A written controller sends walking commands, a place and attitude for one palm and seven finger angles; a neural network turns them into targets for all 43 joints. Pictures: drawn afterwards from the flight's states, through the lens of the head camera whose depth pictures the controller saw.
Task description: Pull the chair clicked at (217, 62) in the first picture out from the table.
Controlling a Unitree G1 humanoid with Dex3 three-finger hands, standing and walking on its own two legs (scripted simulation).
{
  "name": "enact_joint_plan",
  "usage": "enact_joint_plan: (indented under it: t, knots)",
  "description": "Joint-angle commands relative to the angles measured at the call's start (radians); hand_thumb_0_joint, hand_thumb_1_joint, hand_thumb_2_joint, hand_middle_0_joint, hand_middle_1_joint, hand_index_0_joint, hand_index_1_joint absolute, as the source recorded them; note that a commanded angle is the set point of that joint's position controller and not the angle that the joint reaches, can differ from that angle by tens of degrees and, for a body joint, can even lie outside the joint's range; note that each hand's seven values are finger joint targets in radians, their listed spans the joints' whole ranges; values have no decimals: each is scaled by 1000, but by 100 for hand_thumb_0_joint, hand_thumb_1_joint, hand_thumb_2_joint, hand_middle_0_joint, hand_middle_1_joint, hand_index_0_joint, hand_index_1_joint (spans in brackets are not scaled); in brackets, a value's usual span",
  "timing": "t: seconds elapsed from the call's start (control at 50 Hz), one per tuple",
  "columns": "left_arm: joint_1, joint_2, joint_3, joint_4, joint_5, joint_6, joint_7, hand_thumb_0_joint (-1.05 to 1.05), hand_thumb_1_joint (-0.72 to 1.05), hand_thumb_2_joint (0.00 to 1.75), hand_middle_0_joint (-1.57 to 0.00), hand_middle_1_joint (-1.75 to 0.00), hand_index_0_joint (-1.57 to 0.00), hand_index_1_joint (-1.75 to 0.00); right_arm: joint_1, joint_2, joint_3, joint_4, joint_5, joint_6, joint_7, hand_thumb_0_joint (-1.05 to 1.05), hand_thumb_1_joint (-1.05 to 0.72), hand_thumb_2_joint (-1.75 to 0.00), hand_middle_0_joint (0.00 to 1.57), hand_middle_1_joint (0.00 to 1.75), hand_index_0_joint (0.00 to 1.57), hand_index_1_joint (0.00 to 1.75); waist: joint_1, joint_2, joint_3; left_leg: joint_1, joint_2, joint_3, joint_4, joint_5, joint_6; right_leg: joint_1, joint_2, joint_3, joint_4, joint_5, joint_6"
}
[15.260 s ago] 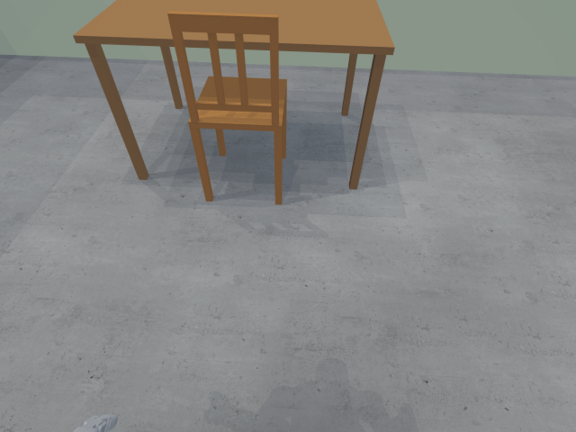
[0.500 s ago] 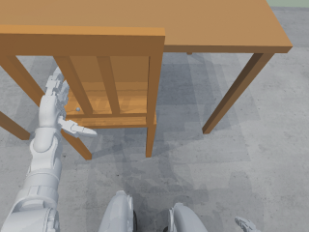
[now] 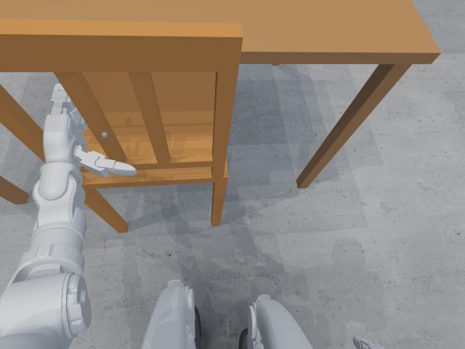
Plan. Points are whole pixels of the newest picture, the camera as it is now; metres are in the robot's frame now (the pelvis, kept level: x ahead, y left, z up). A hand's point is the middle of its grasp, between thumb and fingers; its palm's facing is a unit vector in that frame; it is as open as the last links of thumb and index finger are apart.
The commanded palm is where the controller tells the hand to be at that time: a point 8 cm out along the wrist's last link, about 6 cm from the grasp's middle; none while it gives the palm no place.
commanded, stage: push the fingers through the gap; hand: left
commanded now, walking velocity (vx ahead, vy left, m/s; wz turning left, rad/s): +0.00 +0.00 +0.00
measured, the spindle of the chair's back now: (99, 124) +0.48 +0.22 +0.02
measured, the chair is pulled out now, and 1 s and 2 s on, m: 0.00 0.00 0.02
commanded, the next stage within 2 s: hook a spindle and tug to test in 0.32 s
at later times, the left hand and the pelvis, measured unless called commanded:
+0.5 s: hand (97, 138) +0.45 +0.22 +0.03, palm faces +0.08 -1.00 -0.03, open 16.9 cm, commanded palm +0.43 +0.24 +0.03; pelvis +0.00 +0.01 +0.00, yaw +0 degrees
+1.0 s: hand (105, 136) +0.46 +0.21 +0.03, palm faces +0.08 -1.00 -0.02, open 11.4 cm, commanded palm +0.43 +0.24 +0.03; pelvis +0.00 +0.01 +0.00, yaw +0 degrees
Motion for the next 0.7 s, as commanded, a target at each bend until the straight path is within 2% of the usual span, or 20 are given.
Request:
enact_joint_plan:
  t: [0.0,0.02,0.08,0.18,0.24,0.26,0.28,0.3,0.32,0.38,0.4,0.42,0.44,0.52,0.58,0.6,0.62,0.64,0.66,0.68]
  knots:
    - [-310,230,28,-244,-2,-87,6,0,-50,30,-6,-8,-6,-8,129,-172,-67,-73,-6,-12,-6,0,-90,-90,20,30,20,30,-4,124,-551,673,-12,-118,-129,400,-36,14,7,64,-177,351,1]
    - [-309,198,3,-218,-1,-74,2,0,-50,30,-6,-8,-6,-8,135,-171,-65,-71,-6,-10,-2,0,-90,-90,20,30,20,30,-15,115,-531,666,-11,-126,-130,399,-34,0,7,59,-174,346,0]
    - [-277,209,22,-158,-5,-39,0,0,-50,30,-6,-8,-6,-8,141,-178,-67,-70,0,4,-2,0,-90,-90,20,30,20,30,-19,55,-463,588,-13,-113,-131,342,-28,10,6,62,-187,329,8]
    - [-272,209,29,-282,-22,-63,9,0,-50,30,-6,-8,-6,-8,127,-170,-68,-92,2,4,1,0,-90,-90,20,30,20,30,1,92,-526,651,-14,-113,-145,392,-32,43,7,63,-191,363,4]
    - [-298,224,33,-296,-14,-87,17,0,-50,30,-6,-8,-6,-8,130,-170,-69,-77,-2,0,1,0,-90,-90,20,30,20,30,-12,84,-504,657,-10,-119,-141,389,-33,24,10,62,-189,352,4]
    - [-288,204,20,-278,-11,-87,16,0,-50,30,-6,-8,-6,-8,129,-167,-68,-74,-2,0,1,0,-90,-90,20,30,20,30,-15,93,-493,646,-12,-116,-140,375,-33,17,9,62,-190,341,5]
    - [-297,216,27,-255,-9,-86,17,0,-50,30,-6,-8,-6,-8,132,-170,-69,-67,-2,0,0,0,-90,-90,20,30,20,30,-20,70,-467,629,-11,-117,-141,354,-33,13,10,60,-192,327,6]
    - [-291,212,23,-240,-3,-86,15,0,-50,30,-6,-8,-6,-8,129,-170,-68,-68,-3,0,0,0,-90,-90,20,30,20,30,-17,85,-458,619,-12,-117,-143,334,-34,4,9,62,-191,307,5]
    - [-302,192,5,-216,-2,-81,12,0,-50,30,-6,-8,-6,-8,132,-171,-66,-66,-3,0,1,0,-90,-90,20,30,20,30,-28,96,-433,618,-13,-120,-142,322,-32,-23,9,59,-192,291,3]
    - [-310,206,12,-213,-4,-81,-1,0,-50,30,-6,-8,-6,-8,130,-176,-68,-68,-4,1,-1,0,-90,-90,20,30,20,30,-18,106,-461,643,-11,-125,-145,328,-37,-22,7,55,-189,287,0]
    - [-296,183,-5,-208,-6,-78,-6,0,-50,30,-6,-8,-6,-8,126,-173,-68,-73,-3,2,-1,0,-90,-90,20,30,20,30,-15,119,-464,661,-11,-128,-151,333,-39,-31,7,54,-193,284,-2]
    - [-330,162,-26,-240,-11,-83,-10,0,-50,30,-8,-13,-8,-13,124,-172,-69,-74,-3,-1,1,0,-90,-90,20,30,20,30,-24,141,-480,694,-9,-136,-151,347,-39,-47,7,50,-189,285,-4]
    - [-322,161,-27,-251,-10,-83,-10,0,-50,30,-10,-19,-10,-19,123,-173,-70,-74,-4,-1,1,0,-90,-90,20,30,20,30,-15,153,-501,726,-5,-146,-157,360,-45,-55,7,45,-186,281,-6]
    - [-348,141,-42,-200,-11,-71,4,0,-50,30,-17,-41,-17,-41,123,-176,-70,-64,0,0,-1,0,-90,-90,20,30,20,30,-40,87,-442,683,-5,-159,-161,292,-39,-82,8,41,-192,244,-2]
    - [-360,173,-4,-141,1,-69,28,0,-50,30,-22,-57,-22,-57,122,-179,-67,-64,-4,1,-3,0,-90,-90,20,30,20,30,-33,63,-414,609,-14,-145,-153,230,-34,-78,5,48,-191,210,2]
    - [-390,192,1,-157,6,-77,33,0,-50,30,-24,-63,-24,-63,121,-180,-65,-63,-6,1,-5,0,-90,-90,20,30,20,30,-35,65,-424,601,-13,-140,-148,231,-33,-71,4,51,-187,213,3]
    - [-394,218,26,-172,8,-87,40,0,-50,30,-25,-68,-25,-68,124,-181,-63,-69,-9,-1,-4,0,-90,-90,20,30,20,30,-19,95,-446,617,-15,-143,-146,251,-35,-68,4,51,-176,220,-2]
    - [-408,206,13,-198,13,-97,43,0,-50,30,-27,-74,-27,-74,120,-176,-63,-71,-12,0,-2,0,-90,-90,20,30,20,30,-22,111,-485,646,-14,-141,-145,275,-36,-62,4,53,-177,235,-1]
    - [-370,227,34,-204,17,-103,46,0,-50,30,-29,-79,-29,-79,121,-177,-65,-78,-12,2,-1,0,-90,-90,20,30,20,30,-1,130,-505,674,-11,-146,-151,296,-44,-57,6,50,-172,241,-6]
    - [-372,205,13,-217,18,-105,46,0,-50,30,-31,-85,-31,-85,116,-173,-64,-83,-13,3,1,0,-90,-90,20,30,20,30,-9,136,-519,684,-11,-144,-149,311,-43,-57,7,51,-173,252,-4]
